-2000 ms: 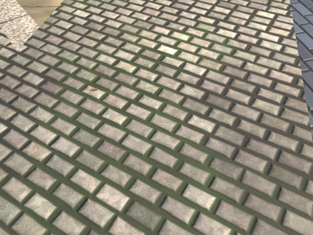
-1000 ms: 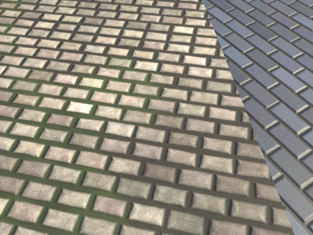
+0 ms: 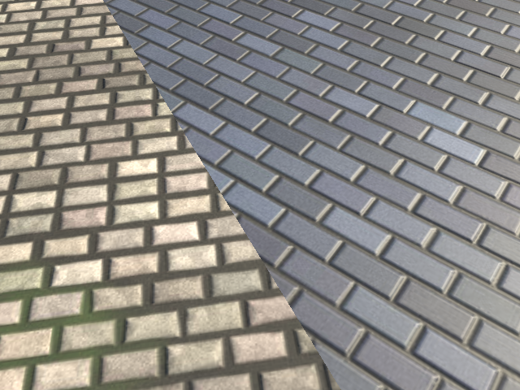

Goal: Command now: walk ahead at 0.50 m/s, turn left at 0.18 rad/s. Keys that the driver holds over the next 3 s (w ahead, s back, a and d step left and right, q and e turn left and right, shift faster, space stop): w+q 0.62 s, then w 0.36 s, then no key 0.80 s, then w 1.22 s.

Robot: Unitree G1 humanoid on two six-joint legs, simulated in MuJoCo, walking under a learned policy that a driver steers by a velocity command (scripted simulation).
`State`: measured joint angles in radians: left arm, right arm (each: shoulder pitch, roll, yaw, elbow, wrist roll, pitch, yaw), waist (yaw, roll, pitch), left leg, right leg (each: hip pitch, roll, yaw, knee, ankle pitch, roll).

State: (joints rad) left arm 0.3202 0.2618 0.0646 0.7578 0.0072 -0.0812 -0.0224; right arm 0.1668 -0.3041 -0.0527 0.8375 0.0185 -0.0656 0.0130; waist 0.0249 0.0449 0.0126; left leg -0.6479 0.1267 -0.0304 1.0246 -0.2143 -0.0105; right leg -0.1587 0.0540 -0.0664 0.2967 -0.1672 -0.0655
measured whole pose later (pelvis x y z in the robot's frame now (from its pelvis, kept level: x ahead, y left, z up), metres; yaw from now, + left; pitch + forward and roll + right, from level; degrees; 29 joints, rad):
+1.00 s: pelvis +0.56 +0.13 +0.00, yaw +26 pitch +2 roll -1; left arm 0.31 0.26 0.05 0.79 0.00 -0.10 -0.02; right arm 0.23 -0.29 -0.05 0.71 0.01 -0.05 0.00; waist 0.03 0.04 0.01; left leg -0.56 0.05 -0.05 1.05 -0.31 0.01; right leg -0.21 0.06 -0.01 0.36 -0.18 -0.05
